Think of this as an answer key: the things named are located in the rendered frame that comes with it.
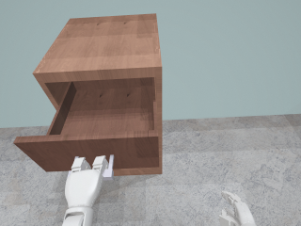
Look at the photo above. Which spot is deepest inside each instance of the robot left hand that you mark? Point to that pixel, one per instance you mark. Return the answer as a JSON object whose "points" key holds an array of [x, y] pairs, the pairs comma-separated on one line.
{"points": [[84, 184]]}

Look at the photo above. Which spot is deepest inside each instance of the handle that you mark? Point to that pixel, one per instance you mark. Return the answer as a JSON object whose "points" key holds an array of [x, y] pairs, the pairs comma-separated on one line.
{"points": [[108, 174]]}

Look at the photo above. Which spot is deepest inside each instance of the cabinet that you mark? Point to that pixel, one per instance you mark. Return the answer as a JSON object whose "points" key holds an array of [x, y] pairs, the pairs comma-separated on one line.
{"points": [[106, 48]]}

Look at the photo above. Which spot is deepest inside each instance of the robot right hand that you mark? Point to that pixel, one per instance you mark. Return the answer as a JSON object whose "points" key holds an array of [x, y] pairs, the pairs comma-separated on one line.
{"points": [[241, 214]]}

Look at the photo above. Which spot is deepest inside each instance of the robot left forearm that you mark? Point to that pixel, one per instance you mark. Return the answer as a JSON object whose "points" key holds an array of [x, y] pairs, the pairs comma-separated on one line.
{"points": [[78, 216]]}

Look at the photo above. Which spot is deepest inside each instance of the drawer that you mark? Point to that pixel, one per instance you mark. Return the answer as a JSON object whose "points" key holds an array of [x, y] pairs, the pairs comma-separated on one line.
{"points": [[96, 118]]}

